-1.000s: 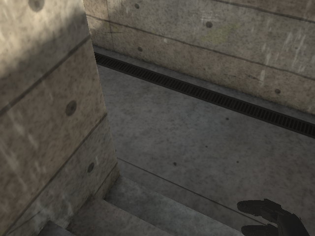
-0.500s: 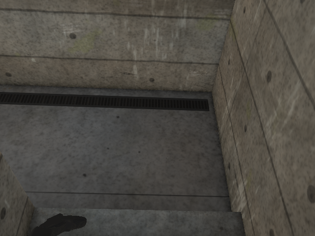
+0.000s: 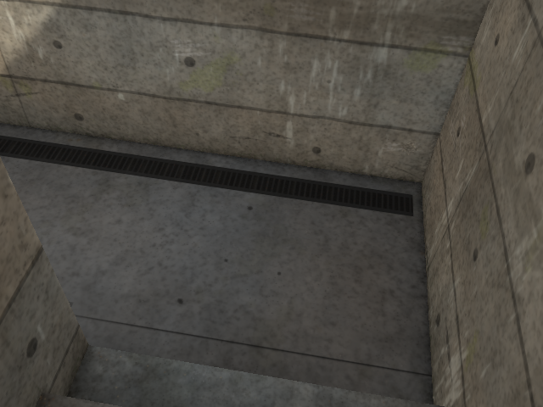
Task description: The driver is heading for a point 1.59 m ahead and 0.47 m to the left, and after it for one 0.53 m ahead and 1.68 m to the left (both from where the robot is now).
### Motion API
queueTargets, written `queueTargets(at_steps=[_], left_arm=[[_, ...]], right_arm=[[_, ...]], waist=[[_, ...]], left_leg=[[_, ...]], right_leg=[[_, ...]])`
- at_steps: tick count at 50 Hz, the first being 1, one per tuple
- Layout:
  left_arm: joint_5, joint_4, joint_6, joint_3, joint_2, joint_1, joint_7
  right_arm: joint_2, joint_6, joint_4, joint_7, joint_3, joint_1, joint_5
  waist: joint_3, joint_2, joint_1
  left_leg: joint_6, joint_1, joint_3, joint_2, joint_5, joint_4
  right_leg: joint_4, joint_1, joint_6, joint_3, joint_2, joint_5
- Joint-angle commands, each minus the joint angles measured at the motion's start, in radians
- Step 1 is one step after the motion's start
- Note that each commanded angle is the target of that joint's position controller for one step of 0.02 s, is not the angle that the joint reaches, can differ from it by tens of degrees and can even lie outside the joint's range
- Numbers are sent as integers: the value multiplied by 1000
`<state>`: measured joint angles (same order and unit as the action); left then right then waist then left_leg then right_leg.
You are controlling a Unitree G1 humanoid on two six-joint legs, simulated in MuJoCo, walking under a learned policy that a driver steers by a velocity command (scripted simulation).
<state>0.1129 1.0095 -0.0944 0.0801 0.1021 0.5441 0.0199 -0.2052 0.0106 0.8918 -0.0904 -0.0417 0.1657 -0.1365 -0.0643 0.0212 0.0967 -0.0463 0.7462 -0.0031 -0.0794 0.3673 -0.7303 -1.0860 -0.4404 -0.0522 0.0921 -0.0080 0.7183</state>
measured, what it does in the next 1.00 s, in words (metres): goes down, turning left: left foot 0.19 m lower, then right foot 0.19 m lower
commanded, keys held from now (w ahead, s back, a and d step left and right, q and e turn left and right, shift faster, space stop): w+q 0.70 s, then w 0.30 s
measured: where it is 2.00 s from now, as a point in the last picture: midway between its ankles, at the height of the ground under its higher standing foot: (195, 317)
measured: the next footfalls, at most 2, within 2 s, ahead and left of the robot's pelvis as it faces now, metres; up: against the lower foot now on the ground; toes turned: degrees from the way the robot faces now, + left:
left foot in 0.16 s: +0.18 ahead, +0.17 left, -0.19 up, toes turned +9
right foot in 0.66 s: +0.45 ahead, +0.03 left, -0.38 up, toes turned +24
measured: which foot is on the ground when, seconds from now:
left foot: up 0.00-0.14, down 0.16-0.68, up 0.70-1.00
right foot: down 0.00-0.14, up 0.16-0.64, down 0.66-1.00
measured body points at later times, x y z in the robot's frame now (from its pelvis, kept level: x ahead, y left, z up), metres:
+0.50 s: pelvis +0.22 +0.09 -0.17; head +0.21 +0.10 +0.28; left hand +0.34 +0.32 -0.29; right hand +0.15 -0.11 -0.31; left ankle +0.14 +0.16 -0.85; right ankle +0.45 -0.02 -0.83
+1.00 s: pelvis +0.49 +0.13 -0.36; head +0.49 +0.13 +0.09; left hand +0.28 +0.27 -0.50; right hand +0.75 +0.02 -0.46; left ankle +0.64 +0.37 -1.00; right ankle +0.41 +0.01 -1.04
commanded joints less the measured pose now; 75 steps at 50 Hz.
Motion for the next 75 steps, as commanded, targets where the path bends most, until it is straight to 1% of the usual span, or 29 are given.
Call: queueTargets(at_steps=[1,5,8,10,12,14,18,21,27,31,34,35,37,38,40,43,46,55,57,59,60,61,64,65,66,70,71,72,75], left_arm=[[-19,4,-9,-35,179,47,-19],[7,52,25,-48,180,75,-13],[32,94,60,-61,202,18,93],[-15,9,40,-71,142,5,114],[-69,-125,-11,-75,211,-236,56],[-24,-111,-15,-35,121,-183,4],[-1,-70,33,-18,84,-160,58],[2,-162,22,-24,181,-304,64],[5,-327,46,-28,187,-456,30],[-32,-329,42,-50,182,-520,30],[-57,-119,-12,-152,325,298,20],[-57,-177,-19,-167,412,177,49],[-29,-205,12,-181,344,6,48],[-10,-148,19,-118,154,-51,57],[-12,-83,-9,-83,56,-92,22],[-31,-50,-90,-89,178,-130,5],[-29,-54,-114,-100,256,-130,-29],[-89,57,-29,-73,233,157,-27],[-92,70,-17,-86,267,172,-24],[24,131,13,-62,226,171,79],[-31,121,17,-69,187,171,118],[-63,20,11,-68,162,72,127],[-55,-122,-4,-77,219,-226,71],[-19,-85,-6,-70,207,-206,56],[-72,-77,43,-98,156,-150,0],[-92,-58,68,-109,134,-144,-11],[-77,-62,62,-111,124,-198,1],[38,-42,47,-47,22,-152,48],[2,-119,17,-76,163,-379,45]], right_arm=[[-73,0,-110,8,1,-184,-6],[-61,22,-79,14,-2,-125,27],[-257,29,123,5,127,448,36],[-344,32,138,13,160,536,36],[-214,48,128,-13,132,474,71],[20,75,115,-23,39,345,32],[-21,104,109,31,15,254,34],[-43,142,104,79,9,300,39],[-70,133,64,64,22,379,41],[-87,91,76,47,45,443,49],[11,70,-3,-49,15,346,50],[32,82,-36,-58,18,484,98],[-66,62,-141,-30,36,241,84],[-42,52,-87,-21,29,295,65],[34,59,-51,-39,12,378,36],[-1,52,-120,-86,19,-12,51],[-106,64,-113,-68,30,8,10],[-104,49,-131,-46,3,-378,5],[-129,50,-63,-24,19,-286,39],[-162,88,96,3,64,367,43],[-166,71,155,0,71,642,-1],[-230,57,164,-3,96,626,18],[-109,59,22,22,63,166,54],[-13,83,-2,29,28,39,65],[-119,71,42,103,61,117,207],[-125,110,101,122,98,169,209],[-84,102,100,124,86,173,205],[43,131,107,59,20,223,0],[66,130,131,39,5,369,30]], waist=[[226,50,33],[214,-1,39],[27,-160,-254],[-179,-180,-208],[55,-164,-251],[132,94,-110],[104,-102,-59],[75,33,-134],[141,-80,-163],[136,-140,-226],[-202,255,83],[-250,173,-46],[-35,12,36],[73,-133,-55],[241,-41,-176],[168,52,-96],[119,-17,-106],[232,4,93],[173,-17,93],[21,-182,-158],[-256,-323,-282],[-359,-203,-255],[79,84,-120],[193,40,-39],[204,-66,-3],[95,-61,31],[101,-67,10],[224,-97,-42],[189,-17,-126]], left_leg=[[-12,49,-47,-36,-127,227],[-19,-284,4,-41,-138,452],[-95,-1039,49,-20,-54,404],[-213,-1289,-156,-134,214,117],[-335,-1046,-544,-305,-730,351],[-271,-689,-488,-257,-772,299],[-273,36,-290,-34,-736,285],[-250,-128,-311,15,-683,90],[-254,-200,-488,66,-803,-137],[-238,-469,-606,67,-545,-346],[-24,437,-210,288,-947,-1318],[-10,654,-108,259,-1140,-1577],[70,953,-143,138,-940,-1532],[25,845,-229,52,-740,-1309],[-44,548,-158,-32,-358,-919],[-35,-60,23,10,149,-560],[-38,142,-102,42,205,-320],[23,-5,12,16,-52,383],[17,-242,37,21,-67,507],[-120,-1189,50,-22,234,407],[-346,-1635,-93,-201,646,52],[-380,-1733,-203,-330,724,-26],[-263,-871,-199,-243,-382,304],[-249,-453,-134,-186,-388,391],[-237,-316,-219,-234,-10,413],[-117,-255,-72,-82,-382,211],[-96,-187,-65,-36,-578,201],[-202,-153,-133,-101,-758,186],[-237,-373,-242,-106,-795,67]], right_leg=[[398,4,-224,-483,-298,116],[213,90,-178,-377,-293,-18],[-562,-227,-5,-68,-91,-130],[-905,-549,39,-24,-32,1],[-938,-915,30,-129,-62,-85],[-477,-859,-24,-303,-188,-549],[-232,-227,12,-131,-115,-942],[185,-318,71,-211,-93,-1267],[441,-98,105,-171,-3,-880],[836,-49,15,-209,-31,-805],[478,1281,-270,-209,-259,-1549],[335,1244,-391,-350,-411,-1936],[546,965,-425,-634,-531,-1209],[558,709,-293,-466,-436,-985],[621,141,-170,-248,-208,-850],[742,-452,-153,-168,-107,-434],[531,-93,-77,-280,-129,-506],[249,308,-121,-400,-119,-567],[126,363,-97,-369,-78,-778],[-387,-188,-35,-255,-10,-628],[-961,-478,42,-173,131,64],[-1050,-637,51,-155,81,118],[-442,-665,-4,-173,-92,-312],[-104,-396,-53,-194,-154,-562],[-38,-152,55,-137,-35,-494],[233,0,48,-176,-68,-1151],[270,85,36,-161,-46,-1264],[234,-88,1,-242,-135,-1288],[351,-273,8,-220,-139,-1184]])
